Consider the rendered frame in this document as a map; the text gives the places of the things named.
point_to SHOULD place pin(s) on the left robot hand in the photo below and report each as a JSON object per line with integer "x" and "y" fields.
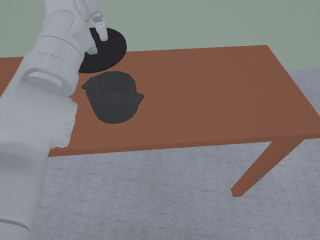
{"x": 98, "y": 20}

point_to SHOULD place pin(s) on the table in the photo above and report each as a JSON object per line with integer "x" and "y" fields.
{"x": 197, "y": 97}

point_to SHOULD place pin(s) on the lid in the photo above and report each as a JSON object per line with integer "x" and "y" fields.
{"x": 109, "y": 53}

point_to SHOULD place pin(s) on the pot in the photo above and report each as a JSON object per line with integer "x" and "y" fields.
{"x": 113, "y": 96}

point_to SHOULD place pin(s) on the knob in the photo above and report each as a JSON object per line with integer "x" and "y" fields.
{"x": 96, "y": 38}

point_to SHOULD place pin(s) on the robot left upper arm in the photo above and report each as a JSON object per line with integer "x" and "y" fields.
{"x": 35, "y": 120}

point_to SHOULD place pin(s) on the left robot forearm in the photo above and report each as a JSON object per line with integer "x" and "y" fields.
{"x": 59, "y": 51}

